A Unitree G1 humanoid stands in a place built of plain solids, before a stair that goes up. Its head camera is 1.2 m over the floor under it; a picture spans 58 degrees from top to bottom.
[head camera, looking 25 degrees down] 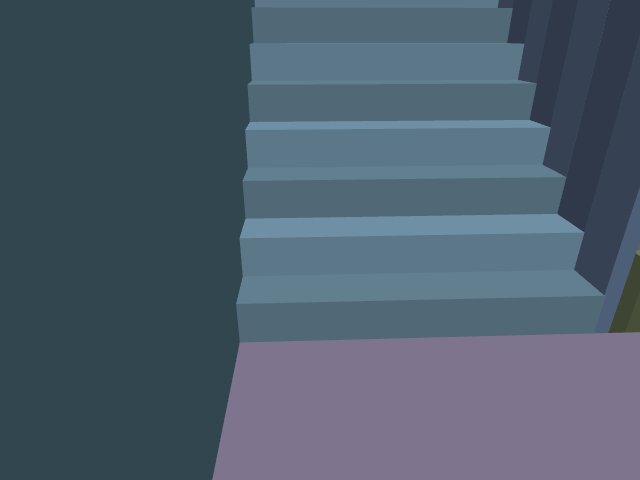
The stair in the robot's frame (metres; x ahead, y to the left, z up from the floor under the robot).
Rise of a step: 0.19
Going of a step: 0.23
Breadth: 1.57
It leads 2 degrees to the left of straight ahead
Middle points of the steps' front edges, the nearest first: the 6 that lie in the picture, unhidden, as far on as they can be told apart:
1.55 -0.44 0.20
1.78 -0.43 0.39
2.01 -0.42 0.59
2.24 -0.41 0.78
2.47 -0.40 0.98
2.70 -0.39 1.17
